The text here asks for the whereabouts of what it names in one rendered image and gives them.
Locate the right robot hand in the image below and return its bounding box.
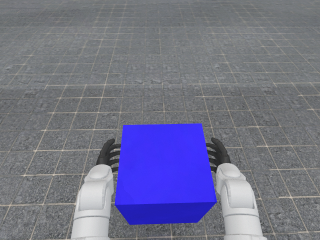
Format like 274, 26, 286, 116
205, 137, 231, 173

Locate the carton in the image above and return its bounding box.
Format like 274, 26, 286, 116
114, 123, 217, 225

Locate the left robot hand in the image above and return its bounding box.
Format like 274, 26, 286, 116
96, 138, 121, 173

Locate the robot left forearm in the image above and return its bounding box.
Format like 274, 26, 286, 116
70, 164, 114, 240

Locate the robot right forearm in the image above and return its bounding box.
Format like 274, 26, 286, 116
216, 163, 268, 240

